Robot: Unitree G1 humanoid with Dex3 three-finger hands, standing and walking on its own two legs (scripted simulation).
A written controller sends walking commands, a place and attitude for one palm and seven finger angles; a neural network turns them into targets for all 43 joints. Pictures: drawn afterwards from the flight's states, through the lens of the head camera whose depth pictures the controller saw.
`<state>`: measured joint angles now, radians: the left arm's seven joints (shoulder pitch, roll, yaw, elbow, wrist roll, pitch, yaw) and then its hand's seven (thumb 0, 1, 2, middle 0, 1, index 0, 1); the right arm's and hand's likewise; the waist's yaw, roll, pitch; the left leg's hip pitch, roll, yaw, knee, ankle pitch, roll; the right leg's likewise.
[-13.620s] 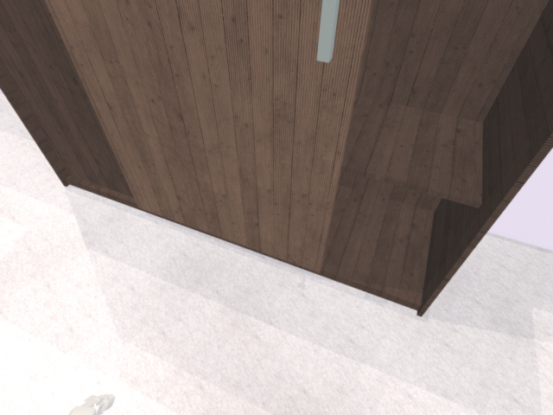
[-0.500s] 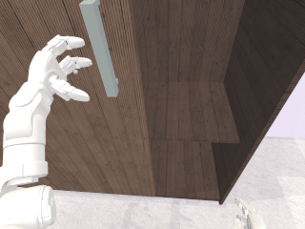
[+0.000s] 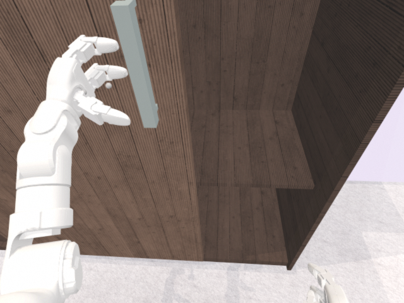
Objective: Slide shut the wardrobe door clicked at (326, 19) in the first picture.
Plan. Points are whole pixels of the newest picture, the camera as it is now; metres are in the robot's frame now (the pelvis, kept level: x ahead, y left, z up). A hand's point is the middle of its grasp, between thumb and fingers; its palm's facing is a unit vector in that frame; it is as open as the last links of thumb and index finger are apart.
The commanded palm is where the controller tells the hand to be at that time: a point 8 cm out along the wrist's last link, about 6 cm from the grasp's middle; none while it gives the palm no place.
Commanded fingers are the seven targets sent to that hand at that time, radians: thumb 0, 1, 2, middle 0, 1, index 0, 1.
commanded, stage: move the hooked fingers beside the handle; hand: left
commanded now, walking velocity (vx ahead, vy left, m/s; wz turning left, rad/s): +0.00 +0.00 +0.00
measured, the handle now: (142, 68) +0.44 +0.13 +0.27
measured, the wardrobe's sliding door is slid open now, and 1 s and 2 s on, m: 0.40 0.40 0.40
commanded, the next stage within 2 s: none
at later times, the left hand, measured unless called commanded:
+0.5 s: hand (97, 71) +0.40 +0.18 +0.29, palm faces -0.01 -1.00 -0.02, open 14.0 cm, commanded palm +0.36 +0.24 +0.26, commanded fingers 0.00 -0.50 0.30 -0.30 -1.20 -0.30 -1.20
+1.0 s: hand (100, 85) +0.40 +0.19 +0.27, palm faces -0.01 -1.00 -0.04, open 13.9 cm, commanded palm +0.35 +0.24 +0.26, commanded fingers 0.00 -0.50 0.30 -0.30 -1.20 -0.30 -1.20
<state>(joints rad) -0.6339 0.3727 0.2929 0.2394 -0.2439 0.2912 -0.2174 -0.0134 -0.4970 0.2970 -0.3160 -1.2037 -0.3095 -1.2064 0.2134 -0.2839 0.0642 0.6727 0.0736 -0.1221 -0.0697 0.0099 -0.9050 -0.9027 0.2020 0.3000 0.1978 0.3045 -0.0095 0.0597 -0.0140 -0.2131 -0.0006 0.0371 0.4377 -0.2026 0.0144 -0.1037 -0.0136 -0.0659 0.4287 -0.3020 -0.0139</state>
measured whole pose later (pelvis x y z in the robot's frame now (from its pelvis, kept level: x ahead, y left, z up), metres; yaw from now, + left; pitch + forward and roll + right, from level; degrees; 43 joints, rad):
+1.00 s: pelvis +0.00 +0.00 +0.00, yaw +0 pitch -1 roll +0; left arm -0.69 0.46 0.31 0.42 -0.26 0.45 -0.25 -0.01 -0.50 0.30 -0.31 -1.20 -0.31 -1.20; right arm 0.18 -0.29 0.07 0.66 0.10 -0.07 -0.06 0.01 -0.90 -0.90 0.20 0.30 0.20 0.30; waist -0.01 0.09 -0.07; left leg -0.22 0.00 0.03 0.44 -0.20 0.01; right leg -0.11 -0.01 -0.07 0.42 -0.30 -0.02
